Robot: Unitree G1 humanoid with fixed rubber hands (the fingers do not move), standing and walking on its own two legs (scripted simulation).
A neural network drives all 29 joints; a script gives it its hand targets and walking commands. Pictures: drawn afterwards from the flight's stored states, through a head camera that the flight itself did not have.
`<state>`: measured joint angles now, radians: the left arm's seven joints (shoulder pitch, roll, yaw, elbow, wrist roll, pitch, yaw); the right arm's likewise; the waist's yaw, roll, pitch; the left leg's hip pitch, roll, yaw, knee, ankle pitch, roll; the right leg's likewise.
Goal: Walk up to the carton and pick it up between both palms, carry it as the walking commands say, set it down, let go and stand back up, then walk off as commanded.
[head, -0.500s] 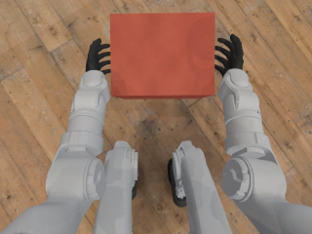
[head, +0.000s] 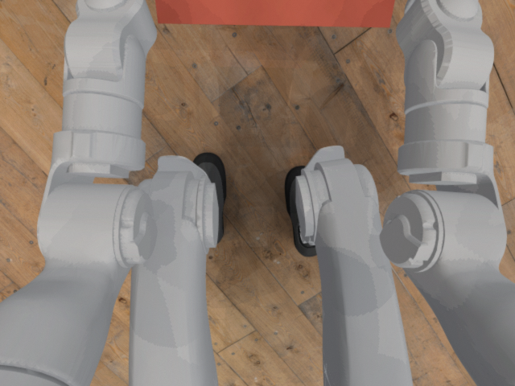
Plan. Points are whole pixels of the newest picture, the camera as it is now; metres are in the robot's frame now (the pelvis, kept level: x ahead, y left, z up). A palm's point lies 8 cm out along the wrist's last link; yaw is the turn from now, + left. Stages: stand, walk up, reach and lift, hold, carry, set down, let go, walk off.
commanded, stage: set down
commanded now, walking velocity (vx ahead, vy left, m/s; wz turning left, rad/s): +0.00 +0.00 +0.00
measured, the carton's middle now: out of the picture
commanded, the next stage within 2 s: none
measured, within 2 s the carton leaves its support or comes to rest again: rests again in 1.36 s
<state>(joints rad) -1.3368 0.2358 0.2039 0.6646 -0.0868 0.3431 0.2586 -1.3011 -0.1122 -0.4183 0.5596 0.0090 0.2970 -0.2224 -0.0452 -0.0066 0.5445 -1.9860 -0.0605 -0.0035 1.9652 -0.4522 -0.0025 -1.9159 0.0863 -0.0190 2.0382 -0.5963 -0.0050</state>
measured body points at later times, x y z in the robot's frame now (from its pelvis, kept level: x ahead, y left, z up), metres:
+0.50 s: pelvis +0.01 -0.01 -0.05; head +0.38 -0.01 +0.19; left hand +0.58 +0.14 -0.22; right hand +0.56 -0.19 -0.21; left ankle +0.16 +0.11 -0.40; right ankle +0.12 -0.11 -0.40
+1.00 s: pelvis +0.02 +0.00 -0.07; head +0.39 -0.02 +0.16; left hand +0.59 +0.14 -0.26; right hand +0.56 -0.19 -0.25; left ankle +0.16 +0.11 -0.40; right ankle +0.12 -0.11 -0.40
